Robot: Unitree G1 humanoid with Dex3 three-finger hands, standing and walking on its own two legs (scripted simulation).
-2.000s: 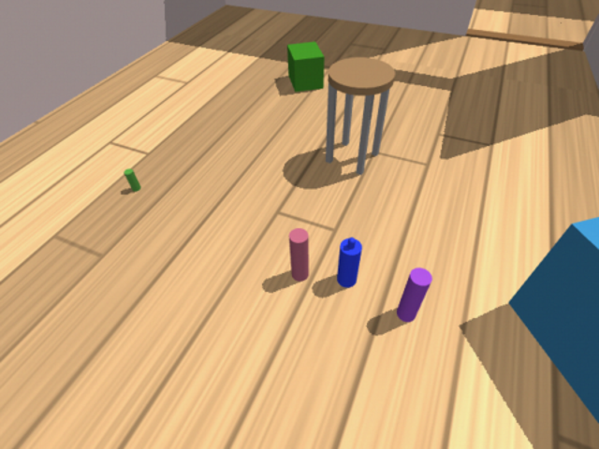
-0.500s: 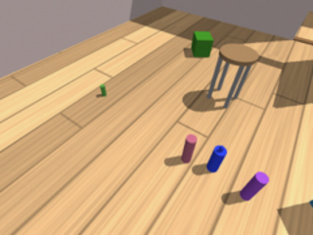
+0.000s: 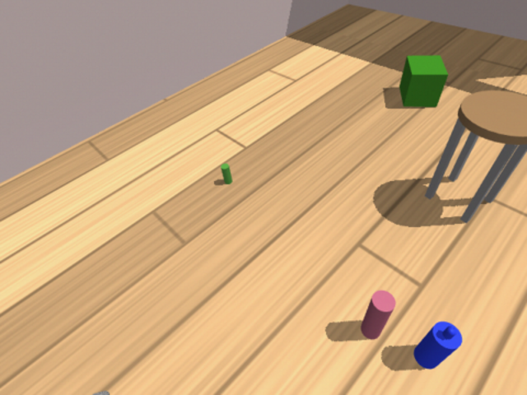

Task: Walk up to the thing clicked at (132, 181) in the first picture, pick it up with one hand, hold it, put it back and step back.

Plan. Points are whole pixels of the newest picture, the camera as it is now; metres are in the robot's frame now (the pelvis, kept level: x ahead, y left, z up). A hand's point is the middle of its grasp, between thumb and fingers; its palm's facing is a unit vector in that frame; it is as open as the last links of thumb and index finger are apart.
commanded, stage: walk up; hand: left
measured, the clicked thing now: (226, 174) +1.29 +0.32 -0.70
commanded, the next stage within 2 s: none
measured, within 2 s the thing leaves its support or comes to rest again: neither
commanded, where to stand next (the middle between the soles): +0.93 +0.06 m, yaw +4 degrees
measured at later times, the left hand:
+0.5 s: hand (125, 340) +0.26 +0.31 -0.15, palm faces +0.06 -0.94 -0.34, open 7.4 cm
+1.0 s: hand (167, 225) +0.50 +0.28 -0.10, palm faces +0.05 -0.92 -0.40, open 7.4 cm
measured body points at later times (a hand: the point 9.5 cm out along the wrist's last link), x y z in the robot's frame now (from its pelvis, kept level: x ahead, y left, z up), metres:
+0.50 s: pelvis +0.25 +0.04 +0.00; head +0.27 +0.06 +0.45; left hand +0.25 +0.36 -0.12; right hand +0.40 -0.26 -0.08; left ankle +0.30 +0.14 -0.72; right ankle +0.21 -0.12 -0.65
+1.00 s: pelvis +0.45 +0.00 +0.01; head +0.47 -0.03 +0.46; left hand +0.50 +0.32 -0.08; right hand +0.54 -0.32 -0.12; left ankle +0.48 +0.15 -0.67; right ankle +0.50 -0.11 -0.72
